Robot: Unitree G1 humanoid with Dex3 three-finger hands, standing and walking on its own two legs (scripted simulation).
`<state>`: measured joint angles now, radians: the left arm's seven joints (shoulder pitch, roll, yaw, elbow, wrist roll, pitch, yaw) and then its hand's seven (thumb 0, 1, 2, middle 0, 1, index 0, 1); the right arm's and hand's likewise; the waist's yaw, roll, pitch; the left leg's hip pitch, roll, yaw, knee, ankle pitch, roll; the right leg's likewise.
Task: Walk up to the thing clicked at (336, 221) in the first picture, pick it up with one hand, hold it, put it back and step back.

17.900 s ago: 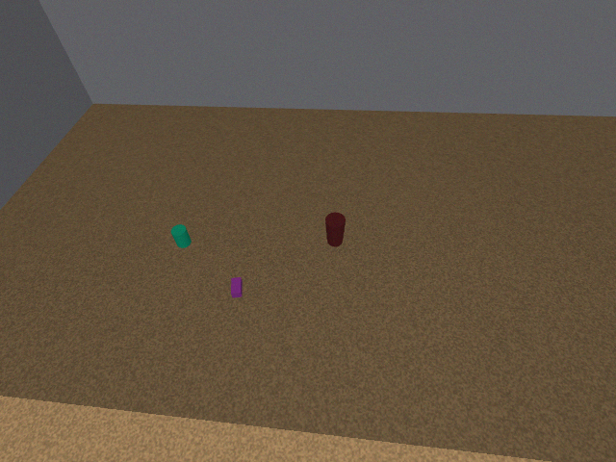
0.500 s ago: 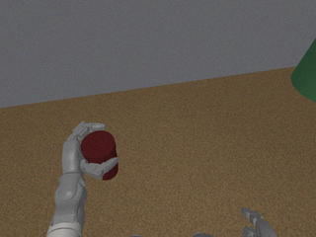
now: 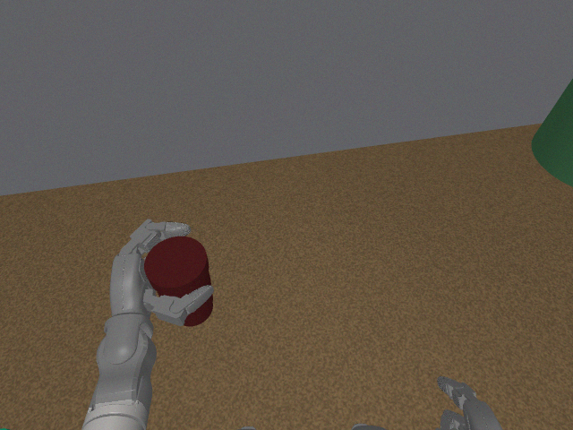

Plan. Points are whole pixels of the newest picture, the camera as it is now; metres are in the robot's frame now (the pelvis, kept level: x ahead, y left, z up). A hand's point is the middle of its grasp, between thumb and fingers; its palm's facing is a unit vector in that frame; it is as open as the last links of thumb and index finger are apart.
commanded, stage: hold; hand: left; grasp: from the side
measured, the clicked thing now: (185, 286) +0.32 +0.17 +0.01
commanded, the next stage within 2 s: crouch in 1.00 s
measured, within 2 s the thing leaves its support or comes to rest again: neither
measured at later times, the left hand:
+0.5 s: hand (179, 276) +0.32 +0.17 +0.05, palm faces +0.10 -0.99 -0.04, open 10.8 cm
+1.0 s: hand (178, 275) +0.32 +0.17 +0.05, palm faces +0.08 -1.00 -0.05, open 10.8 cm
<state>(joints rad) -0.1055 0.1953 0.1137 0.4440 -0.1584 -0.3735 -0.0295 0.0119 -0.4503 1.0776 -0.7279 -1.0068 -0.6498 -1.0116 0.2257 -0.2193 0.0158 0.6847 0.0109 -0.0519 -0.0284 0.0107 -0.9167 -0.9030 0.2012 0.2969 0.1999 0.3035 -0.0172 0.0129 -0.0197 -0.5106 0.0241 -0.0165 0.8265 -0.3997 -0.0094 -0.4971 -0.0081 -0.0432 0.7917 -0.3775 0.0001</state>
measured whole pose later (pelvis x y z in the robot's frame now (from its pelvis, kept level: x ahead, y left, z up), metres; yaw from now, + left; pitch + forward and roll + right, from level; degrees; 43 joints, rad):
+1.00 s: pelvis +0.00 +0.00 +0.00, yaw +0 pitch +5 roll -1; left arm -0.10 0.20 0.10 0.43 -0.16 -0.36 -0.04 0.01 -0.45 1.08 -0.73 -1.01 -0.65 -1.01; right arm 0.24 -0.22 0.01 0.68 0.02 -0.06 -0.03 0.01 -0.92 -0.90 0.20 0.30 0.20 0.30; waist -0.02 0.02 -0.02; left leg -0.51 0.02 -0.01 0.83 -0.40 -0.01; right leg -0.50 -0.01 -0.04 0.79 -0.37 0.00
